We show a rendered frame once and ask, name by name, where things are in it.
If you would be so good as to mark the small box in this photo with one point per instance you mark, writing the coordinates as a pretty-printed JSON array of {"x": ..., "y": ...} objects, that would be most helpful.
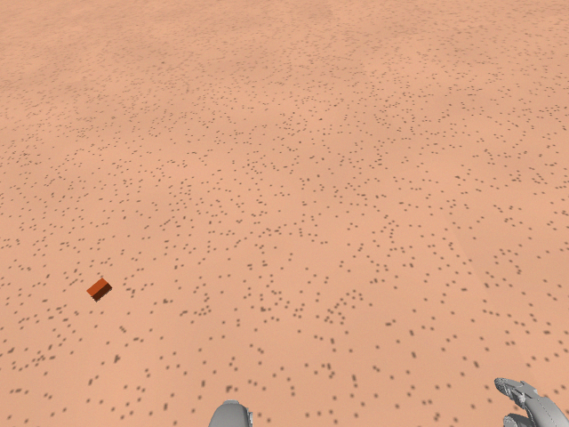
[{"x": 99, "y": 289}]

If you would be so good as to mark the right robot hand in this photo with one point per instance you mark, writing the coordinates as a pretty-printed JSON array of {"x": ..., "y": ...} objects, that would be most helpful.
[{"x": 541, "y": 411}]

